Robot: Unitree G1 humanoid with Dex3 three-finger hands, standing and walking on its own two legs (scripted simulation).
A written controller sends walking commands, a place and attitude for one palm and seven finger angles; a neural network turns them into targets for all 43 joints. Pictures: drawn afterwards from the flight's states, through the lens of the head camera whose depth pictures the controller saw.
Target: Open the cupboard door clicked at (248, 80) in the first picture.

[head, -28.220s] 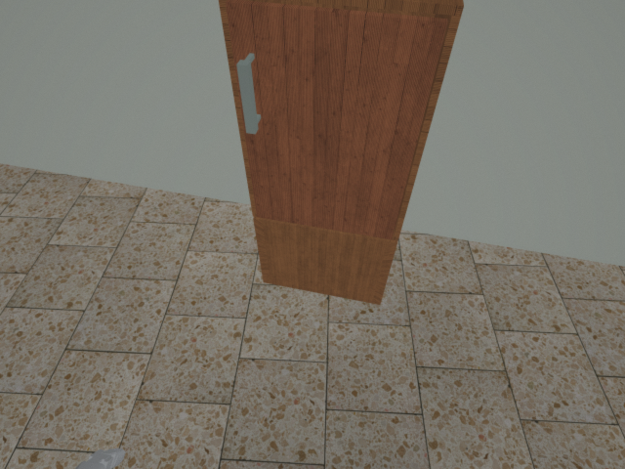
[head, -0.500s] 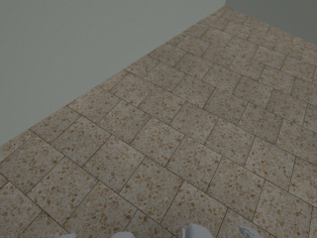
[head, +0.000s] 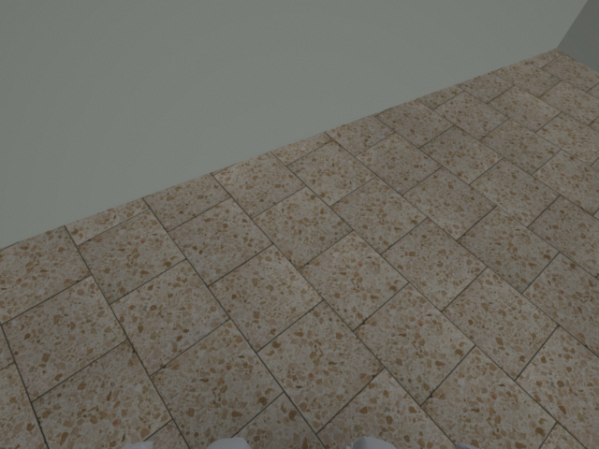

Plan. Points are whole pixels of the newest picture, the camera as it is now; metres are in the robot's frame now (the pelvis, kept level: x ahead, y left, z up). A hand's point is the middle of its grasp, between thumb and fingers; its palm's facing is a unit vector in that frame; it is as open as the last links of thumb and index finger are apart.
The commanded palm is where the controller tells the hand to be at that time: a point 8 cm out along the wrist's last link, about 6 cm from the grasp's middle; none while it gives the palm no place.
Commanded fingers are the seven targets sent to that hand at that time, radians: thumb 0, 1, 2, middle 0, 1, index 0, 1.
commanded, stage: turn to face it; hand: left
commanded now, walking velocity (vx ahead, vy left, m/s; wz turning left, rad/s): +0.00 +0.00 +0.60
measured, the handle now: out of the picture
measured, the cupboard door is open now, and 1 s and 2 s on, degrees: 42 42 42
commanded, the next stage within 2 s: take the last steps up to it in 1.94 s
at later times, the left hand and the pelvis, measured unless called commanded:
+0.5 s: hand out of the picture +0.01 +0.17 -0.15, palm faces +0.31 -0.92 -0.23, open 7.4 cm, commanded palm none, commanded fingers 0.00 0.90 0.90 -0.20 -0.30 -0.20 -0.30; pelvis +0.01 -0.03 +0.01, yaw +19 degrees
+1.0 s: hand out of the picture -0.01 +0.18 -0.14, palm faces +0.57 -0.77 -0.30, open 7.4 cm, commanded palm none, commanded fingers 0.00 0.90 0.90 -0.20 -0.30 -0.20 -0.30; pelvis +0.03 -0.06 +0.01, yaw +37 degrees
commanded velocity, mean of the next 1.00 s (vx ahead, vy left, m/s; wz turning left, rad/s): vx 0.00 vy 0.00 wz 0.60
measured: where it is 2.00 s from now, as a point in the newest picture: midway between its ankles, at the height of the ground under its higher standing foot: outside the picture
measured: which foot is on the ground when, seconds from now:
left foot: down 0.00-0.24, up 0.26-0.52, down 0.54-0.90, up 0.92-1.00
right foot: up 0.00-0.22, down 0.24-0.54, up 0.56-0.88, down 0.90-1.00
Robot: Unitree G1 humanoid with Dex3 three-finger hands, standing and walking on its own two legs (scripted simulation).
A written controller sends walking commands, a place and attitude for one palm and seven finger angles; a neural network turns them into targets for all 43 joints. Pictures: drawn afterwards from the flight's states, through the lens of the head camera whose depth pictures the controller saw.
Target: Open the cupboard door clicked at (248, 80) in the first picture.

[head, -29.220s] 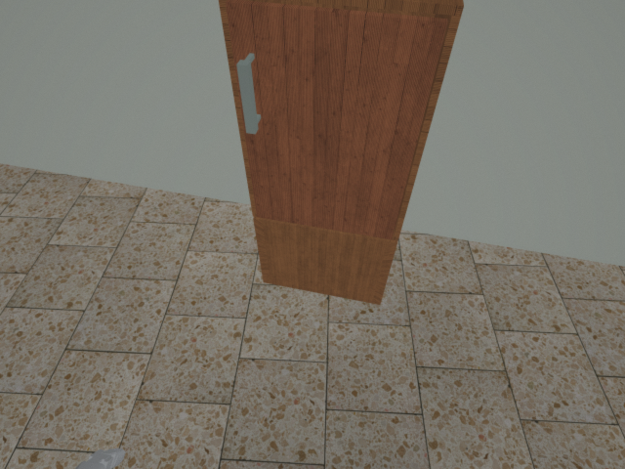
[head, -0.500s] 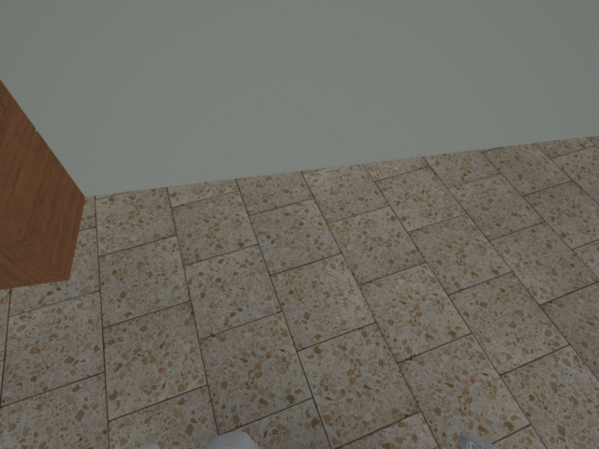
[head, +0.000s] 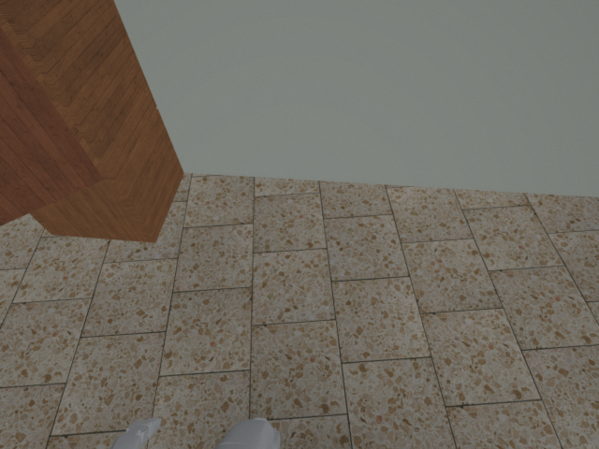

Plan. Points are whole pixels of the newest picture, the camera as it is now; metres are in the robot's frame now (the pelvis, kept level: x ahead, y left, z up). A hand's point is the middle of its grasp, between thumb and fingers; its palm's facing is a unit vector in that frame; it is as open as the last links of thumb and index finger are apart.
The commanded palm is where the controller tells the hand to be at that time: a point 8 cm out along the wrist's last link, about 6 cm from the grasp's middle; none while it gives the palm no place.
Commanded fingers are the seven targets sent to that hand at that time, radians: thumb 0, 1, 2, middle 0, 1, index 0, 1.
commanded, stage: turn to face it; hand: left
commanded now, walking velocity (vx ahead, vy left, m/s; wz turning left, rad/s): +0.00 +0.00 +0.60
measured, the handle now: out of the picture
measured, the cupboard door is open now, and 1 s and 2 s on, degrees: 42 42 42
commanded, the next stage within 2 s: take the last steps up to it in 0.94 s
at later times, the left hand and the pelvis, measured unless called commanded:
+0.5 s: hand out of the picture +0.05 +0.24 -0.15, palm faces +0.30 -0.91 -0.28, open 7.4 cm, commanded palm none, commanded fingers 0.00 0.90 0.90 -0.20 -0.30 -0.20 -0.30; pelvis +0.01 +0.00 +0.00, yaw +17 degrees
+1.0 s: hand out of the picture -0.05 +0.21 -0.18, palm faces +0.53 -0.82 -0.23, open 7.4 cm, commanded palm none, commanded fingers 0.00 0.90 0.90 -0.20 -0.30 -0.20 -0.30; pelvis +0.02 +0.01 +0.00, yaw +30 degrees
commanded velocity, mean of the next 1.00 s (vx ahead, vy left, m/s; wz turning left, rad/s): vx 0.00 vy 0.00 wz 0.46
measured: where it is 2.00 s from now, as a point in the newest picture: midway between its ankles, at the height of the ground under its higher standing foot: outside the picture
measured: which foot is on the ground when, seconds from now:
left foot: up 0.00-0.18, down 0.20-0.54, up 0.56-0.82, down 0.84-1.00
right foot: down 0.00-0.20, up 0.22-0.52, down 0.54-0.84, up 0.86-1.00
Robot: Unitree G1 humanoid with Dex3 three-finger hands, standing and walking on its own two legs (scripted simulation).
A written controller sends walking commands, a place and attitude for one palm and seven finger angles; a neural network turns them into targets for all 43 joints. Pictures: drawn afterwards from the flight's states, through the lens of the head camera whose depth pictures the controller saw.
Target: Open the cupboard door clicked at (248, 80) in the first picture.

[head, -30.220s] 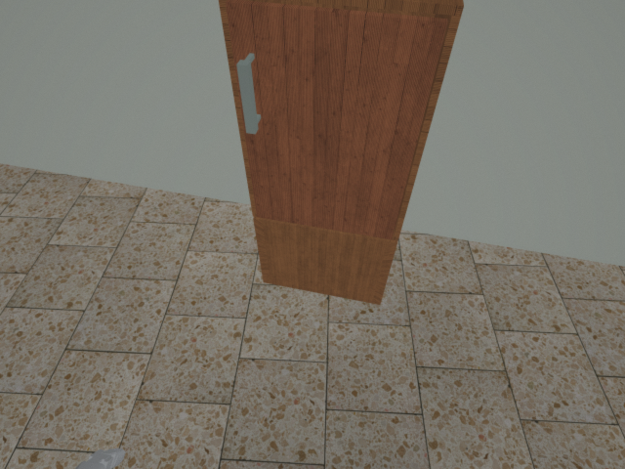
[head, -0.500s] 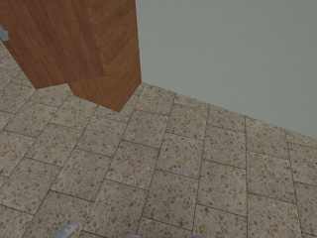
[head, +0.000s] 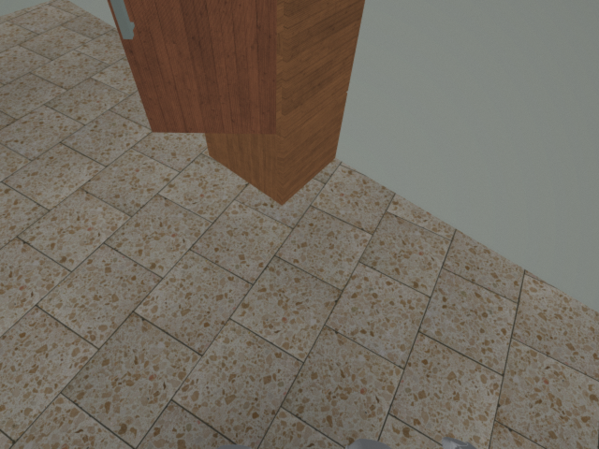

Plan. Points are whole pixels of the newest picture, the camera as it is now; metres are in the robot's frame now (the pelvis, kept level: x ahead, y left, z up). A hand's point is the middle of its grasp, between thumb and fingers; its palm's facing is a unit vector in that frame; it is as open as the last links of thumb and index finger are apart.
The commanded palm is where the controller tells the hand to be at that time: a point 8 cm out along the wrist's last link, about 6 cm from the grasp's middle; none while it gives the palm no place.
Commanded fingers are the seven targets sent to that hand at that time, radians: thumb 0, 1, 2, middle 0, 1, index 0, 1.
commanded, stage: take the last steps up to it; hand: left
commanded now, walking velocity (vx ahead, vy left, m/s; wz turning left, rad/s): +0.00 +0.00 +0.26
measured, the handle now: out of the picture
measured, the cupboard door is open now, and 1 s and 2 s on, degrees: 42 42 42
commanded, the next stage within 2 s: come to a stop and stand still in 1.40 s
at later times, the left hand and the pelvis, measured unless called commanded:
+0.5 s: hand out of the picture -0.01 +0.19 -0.16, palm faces +0.25 -0.95 -0.18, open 7.4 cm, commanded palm none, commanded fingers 0.00 0.90 0.90 -0.20 -0.30 -0.20 -0.30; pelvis +0.07 +0.03 +0.01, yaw +10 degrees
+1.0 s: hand (138, 317) +0.31 +0.30 -0.15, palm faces +0.19 -0.95 -0.23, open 7.4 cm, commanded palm none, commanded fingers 0.00 0.90 0.90 -0.20 -0.30 -0.20 -0.30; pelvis +0.24 +0.09 -0.01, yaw +10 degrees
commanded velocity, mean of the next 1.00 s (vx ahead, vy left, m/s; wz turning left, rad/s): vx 0.29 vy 0.12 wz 0.10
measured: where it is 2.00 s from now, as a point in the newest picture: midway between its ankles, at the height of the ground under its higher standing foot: (230, 341)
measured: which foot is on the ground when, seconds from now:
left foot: down 0.00-0.16, up 0.18-0.54, down 0.56-0.94, up 0.96-1.00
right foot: up 0.00-0.14, down 0.16-0.54, up 0.56-0.92, down 0.94-1.00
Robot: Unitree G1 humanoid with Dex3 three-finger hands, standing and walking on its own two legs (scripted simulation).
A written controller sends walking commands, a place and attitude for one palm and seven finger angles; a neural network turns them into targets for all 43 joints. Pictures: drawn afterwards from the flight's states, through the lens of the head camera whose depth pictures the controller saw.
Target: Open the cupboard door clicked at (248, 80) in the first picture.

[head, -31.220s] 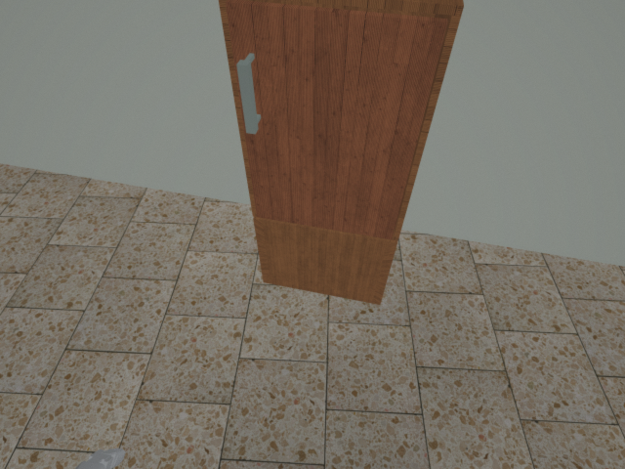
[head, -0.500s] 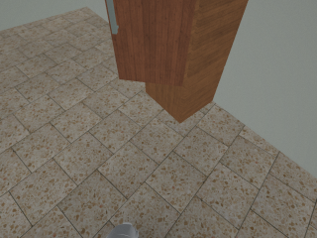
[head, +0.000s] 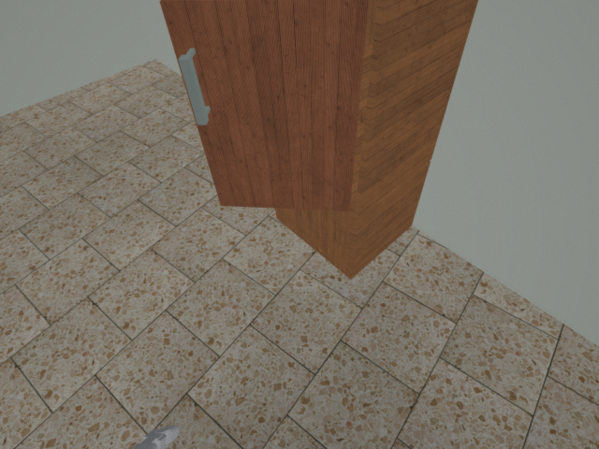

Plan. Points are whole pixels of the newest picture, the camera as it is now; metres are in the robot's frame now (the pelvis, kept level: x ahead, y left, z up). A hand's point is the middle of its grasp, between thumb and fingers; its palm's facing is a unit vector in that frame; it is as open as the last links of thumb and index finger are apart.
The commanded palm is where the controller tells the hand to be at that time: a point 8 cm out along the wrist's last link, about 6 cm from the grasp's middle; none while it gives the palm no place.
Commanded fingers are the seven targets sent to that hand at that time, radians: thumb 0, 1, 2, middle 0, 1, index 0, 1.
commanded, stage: take the last steps up to it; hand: left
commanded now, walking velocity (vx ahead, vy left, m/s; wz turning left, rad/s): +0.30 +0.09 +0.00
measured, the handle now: (197, 87) +0.83 +0.27 +0.06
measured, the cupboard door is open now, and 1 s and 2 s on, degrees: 42 42 42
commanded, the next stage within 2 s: come to a stop and stand still in 0.40 s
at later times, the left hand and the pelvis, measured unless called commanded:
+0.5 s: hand (143, 447) +0.16 +0.27 -0.18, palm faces +0.05 -0.98 -0.18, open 7.4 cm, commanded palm none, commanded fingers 0.00 0.90 0.90 -0.20 -0.30 -0.20 -0.30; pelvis +0.19 +0.09 +0.00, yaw -1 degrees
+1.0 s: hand (170, 324) +0.36 +0.28 -0.17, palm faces -0.03 -0.98 -0.19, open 7.4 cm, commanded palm none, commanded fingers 0.00 0.90 0.90 -0.20 -0.30 -0.20 -0.30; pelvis +0.25 +0.10 +0.00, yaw -2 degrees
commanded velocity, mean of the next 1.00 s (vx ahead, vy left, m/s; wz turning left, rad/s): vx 0.00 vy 0.01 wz -0.01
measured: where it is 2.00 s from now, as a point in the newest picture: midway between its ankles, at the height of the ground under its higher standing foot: outside the picture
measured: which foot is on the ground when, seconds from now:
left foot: up 0.00-0.34, down 0.36-1.00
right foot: down 0.00-0.36, up 0.38-0.68, down 0.70-1.00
